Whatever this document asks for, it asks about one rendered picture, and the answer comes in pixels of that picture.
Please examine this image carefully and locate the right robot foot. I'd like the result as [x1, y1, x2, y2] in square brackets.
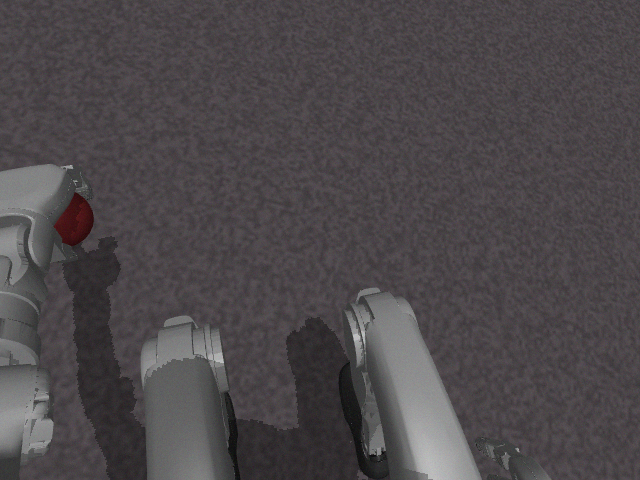
[339, 362, 389, 479]

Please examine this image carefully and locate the left robot arm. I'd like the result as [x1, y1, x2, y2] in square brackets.
[0, 209, 56, 480]

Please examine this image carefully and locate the left robot foot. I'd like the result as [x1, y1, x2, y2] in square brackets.
[224, 392, 241, 480]

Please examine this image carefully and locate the left robot hand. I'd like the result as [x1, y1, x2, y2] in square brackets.
[0, 164, 94, 263]

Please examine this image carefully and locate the right robot hand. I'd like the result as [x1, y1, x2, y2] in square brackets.
[475, 437, 552, 480]

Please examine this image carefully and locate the ball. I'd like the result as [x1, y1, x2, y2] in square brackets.
[54, 192, 94, 246]

